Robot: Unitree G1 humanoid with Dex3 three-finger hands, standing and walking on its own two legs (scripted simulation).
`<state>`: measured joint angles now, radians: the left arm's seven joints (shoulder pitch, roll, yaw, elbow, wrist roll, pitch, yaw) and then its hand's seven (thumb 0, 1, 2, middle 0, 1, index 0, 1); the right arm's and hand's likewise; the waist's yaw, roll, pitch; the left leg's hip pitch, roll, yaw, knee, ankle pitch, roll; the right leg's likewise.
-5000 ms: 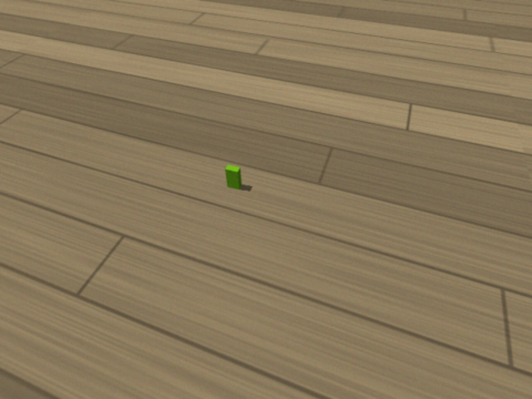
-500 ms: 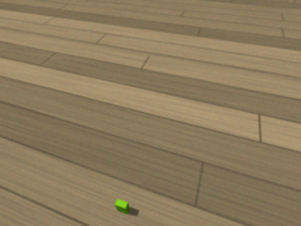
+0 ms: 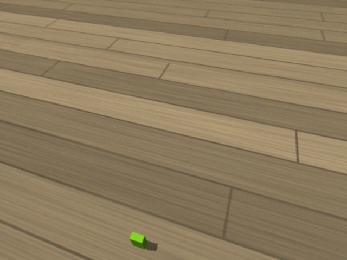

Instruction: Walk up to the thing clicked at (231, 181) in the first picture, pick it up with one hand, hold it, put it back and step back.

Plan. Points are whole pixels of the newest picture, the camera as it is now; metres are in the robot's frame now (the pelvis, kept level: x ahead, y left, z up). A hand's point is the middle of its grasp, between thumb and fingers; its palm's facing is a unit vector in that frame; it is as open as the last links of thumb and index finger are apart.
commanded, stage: walk up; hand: left
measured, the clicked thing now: (138, 240) +0.36 +0.20 -0.72
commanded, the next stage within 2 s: stand in 0.06 s
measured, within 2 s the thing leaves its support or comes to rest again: neither
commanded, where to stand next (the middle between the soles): +0.05 +0.00 m, yaw -1 degrees
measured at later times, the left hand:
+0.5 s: hand out of the picture +0.08 +0.24 -0.15, palm faces -0.02 -0.94 -0.35, open 7.3 cm
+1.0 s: hand out of the picture +0.08 +0.24 -0.16, palm faces -0.01 -0.94 -0.35, open 7.3 cm
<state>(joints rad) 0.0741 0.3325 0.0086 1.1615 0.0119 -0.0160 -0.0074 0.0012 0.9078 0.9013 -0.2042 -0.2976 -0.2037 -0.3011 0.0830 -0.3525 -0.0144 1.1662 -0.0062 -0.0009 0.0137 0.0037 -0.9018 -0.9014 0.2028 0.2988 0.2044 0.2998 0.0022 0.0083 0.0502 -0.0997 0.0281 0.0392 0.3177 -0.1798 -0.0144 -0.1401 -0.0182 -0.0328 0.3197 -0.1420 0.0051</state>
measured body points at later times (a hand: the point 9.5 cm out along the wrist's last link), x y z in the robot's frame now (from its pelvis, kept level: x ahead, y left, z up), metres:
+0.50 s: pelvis +0.00 -0.01 +0.00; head +0.01 -0.01 +0.45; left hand +0.08 +0.29 -0.13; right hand +0.08 -0.31 -0.14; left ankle +0.00 +0.13 -0.75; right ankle +0.02 -0.12 -0.75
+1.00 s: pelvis +0.01 -0.02 +0.00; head +0.02 -0.02 +0.45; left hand +0.08 +0.29 -0.13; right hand +0.08 -0.31 -0.14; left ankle +0.00 +0.13 -0.75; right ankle +0.02 -0.12 -0.75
